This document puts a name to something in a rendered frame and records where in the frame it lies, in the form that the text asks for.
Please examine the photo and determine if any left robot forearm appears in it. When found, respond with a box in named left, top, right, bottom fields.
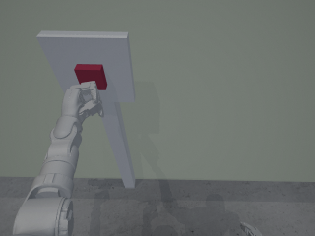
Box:
left=12, top=116, right=83, bottom=235

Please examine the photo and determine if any robot right hand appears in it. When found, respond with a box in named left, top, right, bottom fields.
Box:
left=240, top=221, right=262, bottom=236

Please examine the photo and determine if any robot left hand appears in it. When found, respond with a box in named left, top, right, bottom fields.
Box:
left=61, top=81, right=104, bottom=124

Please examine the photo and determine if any panel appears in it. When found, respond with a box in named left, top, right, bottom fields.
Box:
left=36, top=30, right=136, bottom=189

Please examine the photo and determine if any button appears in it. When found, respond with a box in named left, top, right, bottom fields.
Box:
left=74, top=64, right=107, bottom=90

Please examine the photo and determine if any robot left upper arm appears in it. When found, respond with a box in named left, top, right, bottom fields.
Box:
left=9, top=197, right=74, bottom=236

